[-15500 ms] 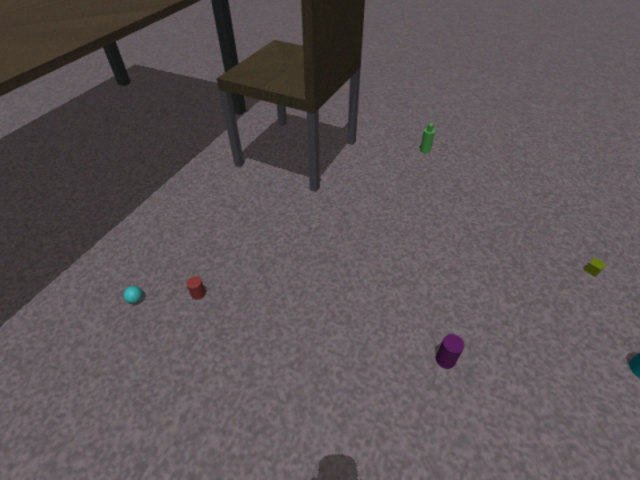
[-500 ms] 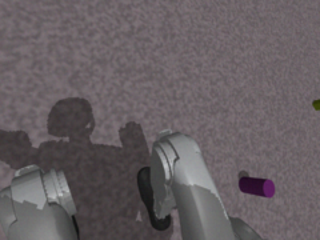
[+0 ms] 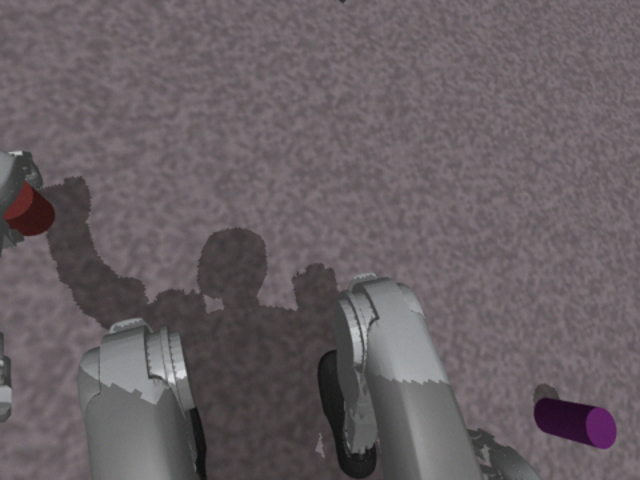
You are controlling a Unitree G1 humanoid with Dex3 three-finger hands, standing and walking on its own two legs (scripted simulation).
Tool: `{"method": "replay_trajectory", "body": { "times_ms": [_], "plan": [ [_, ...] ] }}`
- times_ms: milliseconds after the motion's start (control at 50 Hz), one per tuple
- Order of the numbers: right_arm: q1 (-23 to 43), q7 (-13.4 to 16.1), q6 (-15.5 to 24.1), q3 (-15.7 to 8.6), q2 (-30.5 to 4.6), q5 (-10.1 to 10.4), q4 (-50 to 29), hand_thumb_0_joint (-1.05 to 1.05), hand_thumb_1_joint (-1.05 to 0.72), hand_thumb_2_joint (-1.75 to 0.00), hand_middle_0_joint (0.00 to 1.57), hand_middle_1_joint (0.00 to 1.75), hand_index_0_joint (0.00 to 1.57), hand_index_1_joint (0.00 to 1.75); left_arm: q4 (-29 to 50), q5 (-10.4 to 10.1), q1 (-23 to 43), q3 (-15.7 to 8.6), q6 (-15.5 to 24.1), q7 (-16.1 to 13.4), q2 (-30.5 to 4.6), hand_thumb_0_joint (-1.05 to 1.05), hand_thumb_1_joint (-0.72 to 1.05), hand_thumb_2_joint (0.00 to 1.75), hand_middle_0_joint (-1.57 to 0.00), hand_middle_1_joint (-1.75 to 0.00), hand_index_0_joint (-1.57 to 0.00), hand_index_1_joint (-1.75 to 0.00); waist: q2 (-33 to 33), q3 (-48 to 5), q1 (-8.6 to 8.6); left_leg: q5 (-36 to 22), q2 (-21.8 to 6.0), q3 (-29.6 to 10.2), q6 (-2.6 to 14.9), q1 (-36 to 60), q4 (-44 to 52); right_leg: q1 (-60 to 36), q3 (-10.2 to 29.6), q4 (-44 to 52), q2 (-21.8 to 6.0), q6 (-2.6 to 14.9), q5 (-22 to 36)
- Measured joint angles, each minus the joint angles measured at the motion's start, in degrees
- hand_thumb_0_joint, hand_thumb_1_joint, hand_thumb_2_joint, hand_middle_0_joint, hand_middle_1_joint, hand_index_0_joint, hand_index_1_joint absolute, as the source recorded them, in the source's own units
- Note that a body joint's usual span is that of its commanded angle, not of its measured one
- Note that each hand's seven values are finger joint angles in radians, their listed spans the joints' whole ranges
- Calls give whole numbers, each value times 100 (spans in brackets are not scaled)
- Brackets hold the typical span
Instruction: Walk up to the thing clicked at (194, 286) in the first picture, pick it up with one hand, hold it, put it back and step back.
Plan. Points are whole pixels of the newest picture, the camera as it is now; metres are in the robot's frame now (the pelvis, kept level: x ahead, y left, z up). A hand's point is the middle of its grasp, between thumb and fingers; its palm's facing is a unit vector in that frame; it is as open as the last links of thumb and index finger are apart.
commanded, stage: settle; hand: left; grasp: from above
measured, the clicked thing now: (19, 207) +0.47 +0.32 -0.18
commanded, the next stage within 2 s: lift in 0.12 s
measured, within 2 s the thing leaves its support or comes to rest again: neither
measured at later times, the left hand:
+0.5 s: hand out of the picture +0.45 +0.33 -0.11, palm faces -0.46 -0.09 -0.88, open 8.6 cm
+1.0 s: hand out of the picture +0.38 +0.32 +0.05, palm faces -0.43 -0.11 -0.90, open 8.6 cm
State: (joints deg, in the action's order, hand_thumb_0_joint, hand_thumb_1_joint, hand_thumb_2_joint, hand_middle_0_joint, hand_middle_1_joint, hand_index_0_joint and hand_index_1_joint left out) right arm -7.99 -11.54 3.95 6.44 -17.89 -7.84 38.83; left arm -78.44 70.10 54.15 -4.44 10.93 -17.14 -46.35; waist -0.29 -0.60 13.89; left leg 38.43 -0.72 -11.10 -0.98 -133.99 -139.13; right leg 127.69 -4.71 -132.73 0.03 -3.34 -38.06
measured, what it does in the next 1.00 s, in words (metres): rises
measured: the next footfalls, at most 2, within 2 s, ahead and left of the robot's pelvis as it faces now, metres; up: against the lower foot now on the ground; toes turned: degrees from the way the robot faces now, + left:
none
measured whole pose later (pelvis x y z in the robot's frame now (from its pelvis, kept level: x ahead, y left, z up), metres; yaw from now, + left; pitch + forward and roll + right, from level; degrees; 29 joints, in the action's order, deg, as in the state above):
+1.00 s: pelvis +0.00 +0.00 +0.14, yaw +5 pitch +32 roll -7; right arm -8.9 -2.8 -2.9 -1.0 -15.2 -0.5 36.6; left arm -46.5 59.3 33.2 0.5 4.6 -3.7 -35.3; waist -2.9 -9.7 6.3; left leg 35.9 -1.8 -5.7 0.0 -109.1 -112.5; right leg 104.8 -2.4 -108.4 -1.5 -2.8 -35.7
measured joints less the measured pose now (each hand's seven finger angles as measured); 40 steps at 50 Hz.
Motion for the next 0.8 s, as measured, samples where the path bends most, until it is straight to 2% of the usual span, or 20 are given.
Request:
{"method": "replay_trajectory", "body": {
  "times_ms": [140,300,500,800],
  "plan": [
    [-108,134,-140,-71,3,49,2,0,-92,-90,20,30,20,30,61,49,57,-44,52,107,13,2,15,57,-99,-72,-70,-69,-34,-46,3,-78,7,55,-12,63,150,-33,33,97,-25,26,55],
    [-217,276,-238,-141,19,94,34,0,-92,-90,20,30,20,30,115,9,78,-45,42,231,25,2,15,58,-99,-74,-71,-70,-73,-100,9,-121,-10,112,-1,142,301,-81,70,216,-28,27,98],
    [-343,387,-388,-360,125,276,69,0,-93,-91,20,30,20,30,717,-255,-288,-58,-140,618,319,3,15,58,-95,-75,-71,-71,-171,-335,-129,-134,-10,248,36,355,650,-272,151,501,-81,34,72],
    [-231,594,-591,-664,189,566,-143,0,-93,-91,20,30,20,30,2157,-749,-1269,263,-359,1179,770,4,16,57,-91,-82,-70,-72,-262,-765,-549,-173,-52,432,93,1298,1614,-1165,217,1414,-137,34,116]
  ]
}}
